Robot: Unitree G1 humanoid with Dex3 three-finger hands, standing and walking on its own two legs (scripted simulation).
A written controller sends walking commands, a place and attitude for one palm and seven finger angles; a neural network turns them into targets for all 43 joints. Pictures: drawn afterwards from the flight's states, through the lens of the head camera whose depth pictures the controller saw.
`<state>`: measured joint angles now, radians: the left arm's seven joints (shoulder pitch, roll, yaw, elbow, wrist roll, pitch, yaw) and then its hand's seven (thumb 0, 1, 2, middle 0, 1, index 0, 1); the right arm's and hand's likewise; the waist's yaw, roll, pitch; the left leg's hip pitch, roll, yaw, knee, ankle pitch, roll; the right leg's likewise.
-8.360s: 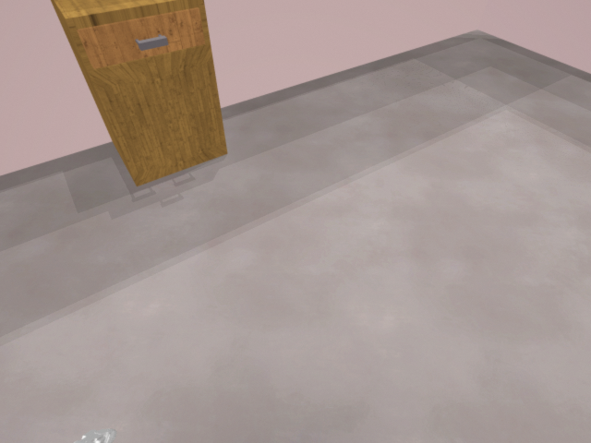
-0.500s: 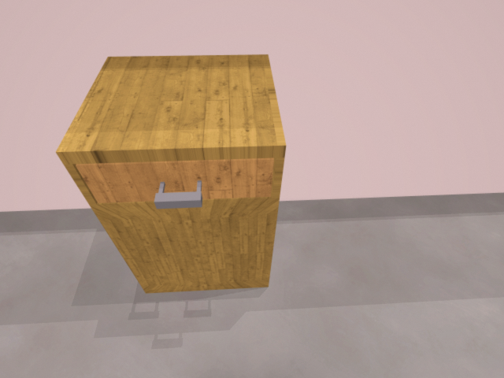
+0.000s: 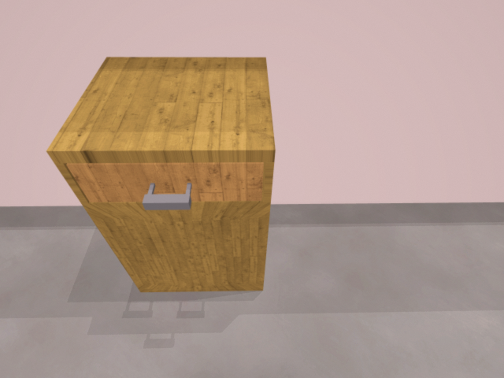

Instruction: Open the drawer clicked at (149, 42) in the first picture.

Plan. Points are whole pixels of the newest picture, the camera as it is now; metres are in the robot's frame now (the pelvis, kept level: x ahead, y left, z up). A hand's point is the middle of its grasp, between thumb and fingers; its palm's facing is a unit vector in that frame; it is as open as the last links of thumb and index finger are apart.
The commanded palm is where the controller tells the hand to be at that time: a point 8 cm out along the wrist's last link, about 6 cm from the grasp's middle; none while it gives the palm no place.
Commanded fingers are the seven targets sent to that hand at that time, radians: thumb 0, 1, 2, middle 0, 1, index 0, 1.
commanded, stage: raise the hand with hooked fingers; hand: left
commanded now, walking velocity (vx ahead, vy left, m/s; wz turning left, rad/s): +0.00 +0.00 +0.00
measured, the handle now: (169, 194) +0.53 +0.24 -0.10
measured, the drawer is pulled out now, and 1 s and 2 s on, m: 0.00 0.00 0.00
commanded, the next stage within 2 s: move the hooked fingers above the handle in 1.88 s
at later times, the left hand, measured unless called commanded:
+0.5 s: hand out of the picture +0.13 +0.18 -0.06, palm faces +0.02 -0.06 -1.00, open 9.1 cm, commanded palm +0.14 +0.20 +0.00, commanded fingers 0.00 0.27 0.63 -0.25 -0.70 -0.25 -0.70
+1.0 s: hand (120, 310) +0.21 +0.22 +0.01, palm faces +0.08 -0.07 -0.99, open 12.1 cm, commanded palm +0.19 +0.22 +0.07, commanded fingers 0.00 -0.31 0.38 -0.29 -1.08 -0.29 -1.08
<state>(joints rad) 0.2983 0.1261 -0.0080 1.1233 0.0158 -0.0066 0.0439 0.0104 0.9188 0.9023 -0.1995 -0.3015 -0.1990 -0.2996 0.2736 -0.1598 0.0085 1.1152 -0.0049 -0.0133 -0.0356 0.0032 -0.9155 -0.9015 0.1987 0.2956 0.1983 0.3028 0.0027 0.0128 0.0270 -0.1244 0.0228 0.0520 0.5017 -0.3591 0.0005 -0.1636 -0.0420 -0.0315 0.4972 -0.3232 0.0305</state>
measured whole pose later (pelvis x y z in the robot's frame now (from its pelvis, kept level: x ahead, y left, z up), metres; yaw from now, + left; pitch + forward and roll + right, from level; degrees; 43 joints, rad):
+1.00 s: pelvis -0.06 -0.01 -0.02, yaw -3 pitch +5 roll +1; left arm 0.14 0.34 -0.08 0.12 1.04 0.07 0.37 0.00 -0.09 0.48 -0.29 -0.94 -0.29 -0.94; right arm 0.18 -0.26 -0.05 0.65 -0.03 0.02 -0.04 0.01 -0.91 -0.90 0.20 0.30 0.20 0.30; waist 0.06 0.05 -0.06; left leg -0.41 -0.01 0.00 0.69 -0.37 -0.01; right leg -0.48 -0.03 0.02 0.72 -0.32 0.01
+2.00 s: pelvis -0.03 -0.01 +0.00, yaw -2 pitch +3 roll +1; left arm -0.10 0.41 -0.10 0.14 0.98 0.12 0.15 0.00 -0.49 0.30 -0.32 -1.20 -0.32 -1.20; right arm 0.13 -0.25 -0.02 0.66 0.01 0.07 -0.04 0.01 -0.91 -0.90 0.20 0.30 0.20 0.30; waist 0.08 0.08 -0.03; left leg -0.23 0.00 -0.02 0.48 -0.30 -0.01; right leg -0.30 -0.03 0.00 0.52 -0.27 0.01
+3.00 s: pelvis -0.05 +0.01 -0.02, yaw -3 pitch +15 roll +0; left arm -0.67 0.45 -0.02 0.99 1.11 -0.04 0.37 0.00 -0.49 0.30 -0.32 -1.20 -0.32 -1.20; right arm 0.30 -0.25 -0.07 0.73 0.00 0.04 -0.02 0.01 -0.91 -0.90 0.20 0.30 0.20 0.30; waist -0.06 0.05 -0.12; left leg -0.61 0.00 0.00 0.72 -0.37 0.01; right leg -0.66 -0.02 0.03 0.70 -0.29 0.03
